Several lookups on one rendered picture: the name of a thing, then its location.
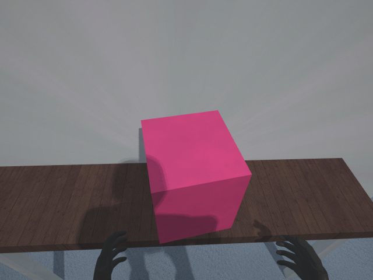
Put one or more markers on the robot left hand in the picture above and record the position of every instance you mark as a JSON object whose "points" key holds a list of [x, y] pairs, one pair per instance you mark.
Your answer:
{"points": [[105, 263]]}

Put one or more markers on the table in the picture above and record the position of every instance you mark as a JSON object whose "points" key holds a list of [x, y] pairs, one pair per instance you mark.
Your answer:
{"points": [[76, 207]]}

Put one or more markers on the robot right hand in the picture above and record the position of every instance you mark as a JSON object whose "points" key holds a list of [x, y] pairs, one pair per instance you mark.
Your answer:
{"points": [[308, 265]]}

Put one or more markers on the carton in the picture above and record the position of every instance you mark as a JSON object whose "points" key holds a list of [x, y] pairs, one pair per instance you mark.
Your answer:
{"points": [[197, 174]]}

